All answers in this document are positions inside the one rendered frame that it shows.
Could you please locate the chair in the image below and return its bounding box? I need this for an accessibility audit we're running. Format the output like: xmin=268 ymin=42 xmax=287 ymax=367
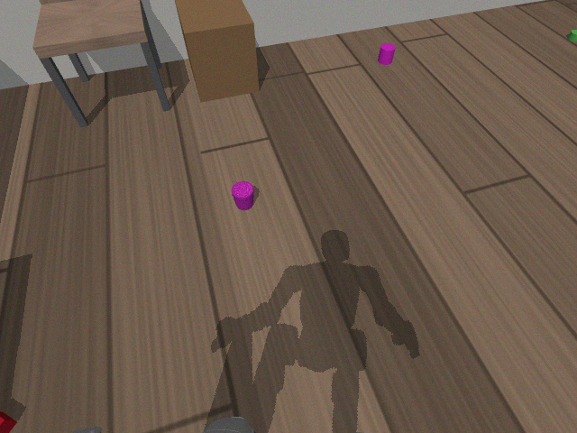
xmin=32 ymin=0 xmax=170 ymax=127

